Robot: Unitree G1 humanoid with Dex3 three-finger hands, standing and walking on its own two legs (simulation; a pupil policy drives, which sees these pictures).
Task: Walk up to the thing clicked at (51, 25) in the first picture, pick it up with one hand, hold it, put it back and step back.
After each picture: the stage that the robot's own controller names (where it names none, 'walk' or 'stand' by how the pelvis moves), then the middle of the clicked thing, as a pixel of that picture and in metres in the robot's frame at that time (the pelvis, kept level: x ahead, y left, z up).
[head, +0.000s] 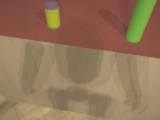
stand; (52, 15) +0.73 +0.18 +0.04
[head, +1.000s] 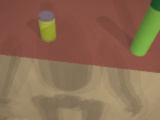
walk; (47, 26) +0.60 +0.17 +0.05
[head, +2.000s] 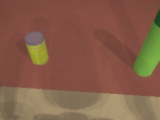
stand; (37, 48) +0.46 +0.20 +0.05
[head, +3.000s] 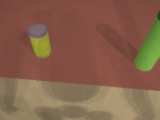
stand; (40, 41) +0.49 +0.19 +0.05
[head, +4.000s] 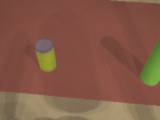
stand; (46, 55) +0.46 +0.17 +0.04
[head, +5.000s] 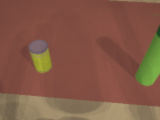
stand; (41, 56) +0.45 +0.18 +0.04
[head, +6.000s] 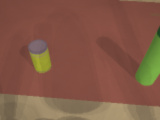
stand; (40, 56) +0.45 +0.18 +0.04
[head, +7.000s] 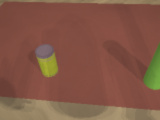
rise first; (47, 61) +0.44 +0.18 +0.04
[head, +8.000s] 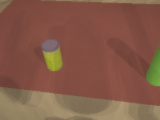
go down; (52, 55) +0.47 +0.18 +0.04
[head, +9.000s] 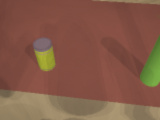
go down; (45, 54) +0.46 +0.18 +0.05
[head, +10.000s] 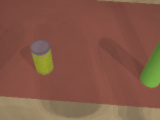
go down; (42, 57) +0.44 +0.16 +0.05
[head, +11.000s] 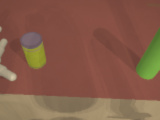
close in; (34, 51) +0.45 +0.17 +0.06
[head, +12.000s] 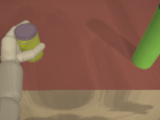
close; (29, 43) +0.46 +0.17 +0.09
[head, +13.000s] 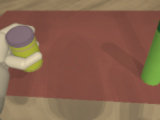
lift; (26, 50) +0.33 +0.17 +0.23
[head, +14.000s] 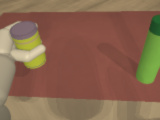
lift; (29, 45) +0.35 +0.16 +0.23
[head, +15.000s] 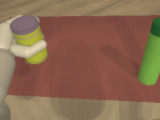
hold; (30, 40) +0.34 +0.16 +0.26
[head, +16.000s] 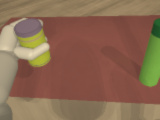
crouch; (34, 43) +0.34 +0.15 +0.25
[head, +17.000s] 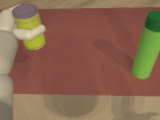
crouch; (30, 27) +0.41 +0.16 +0.24
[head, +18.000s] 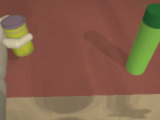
lower; (18, 36) +0.46 +0.20 +0.15
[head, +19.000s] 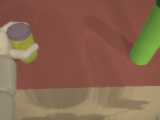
lower; (23, 43) +0.45 +0.18 +0.09
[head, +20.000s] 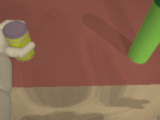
lower; (20, 42) +0.46 +0.19 +0.09
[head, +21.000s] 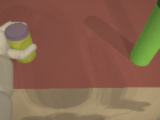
lower; (21, 44) +0.45 +0.19 +0.09
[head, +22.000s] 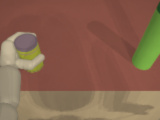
loosen; (30, 53) +0.42 +0.17 +0.09
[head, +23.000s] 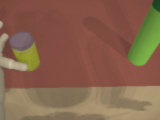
withdraw; (26, 52) +0.42 +0.17 +0.08
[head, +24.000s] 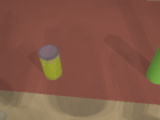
sink last; (51, 62) +0.41 +0.16 +0.07
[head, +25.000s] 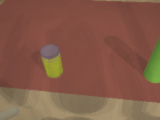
stand; (52, 61) +0.42 +0.16 +0.05
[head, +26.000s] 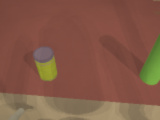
stand; (46, 64) +0.40 +0.16 +0.05
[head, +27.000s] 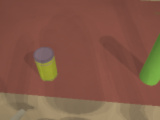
stand; (46, 64) +0.41 +0.16 +0.04
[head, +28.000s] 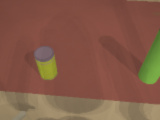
stand; (46, 63) +0.41 +0.16 +0.04
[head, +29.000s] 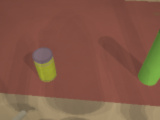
stand; (45, 65) +0.41 +0.17 +0.04
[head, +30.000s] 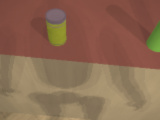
walk; (56, 28) +0.51 +0.11 +0.07
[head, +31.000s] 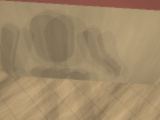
walk; out of the picture +0.84 +0.18 +0.07
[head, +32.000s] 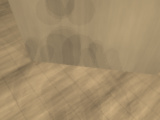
stand; out of the picture +1.15 +0.12 +0.06
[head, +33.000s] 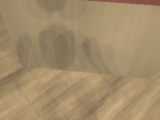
stand; out of the picture +1.08 +0.14 +0.04
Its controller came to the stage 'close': yes
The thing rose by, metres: 0.21
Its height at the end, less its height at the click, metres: +0.00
